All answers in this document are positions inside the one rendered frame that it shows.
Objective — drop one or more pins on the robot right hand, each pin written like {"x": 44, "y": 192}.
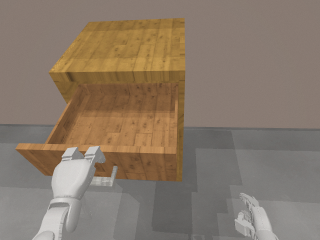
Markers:
{"x": 248, "y": 223}

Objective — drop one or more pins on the robot left forearm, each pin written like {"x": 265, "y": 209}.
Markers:
{"x": 61, "y": 219}

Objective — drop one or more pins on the cabinet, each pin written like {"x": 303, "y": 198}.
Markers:
{"x": 127, "y": 52}

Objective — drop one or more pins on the handle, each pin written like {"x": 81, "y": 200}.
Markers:
{"x": 104, "y": 183}

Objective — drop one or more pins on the robot left hand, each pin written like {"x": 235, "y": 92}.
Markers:
{"x": 73, "y": 175}

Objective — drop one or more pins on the robot right forearm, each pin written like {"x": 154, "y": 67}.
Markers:
{"x": 265, "y": 235}

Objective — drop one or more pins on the drawer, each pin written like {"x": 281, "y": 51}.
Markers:
{"x": 135, "y": 125}

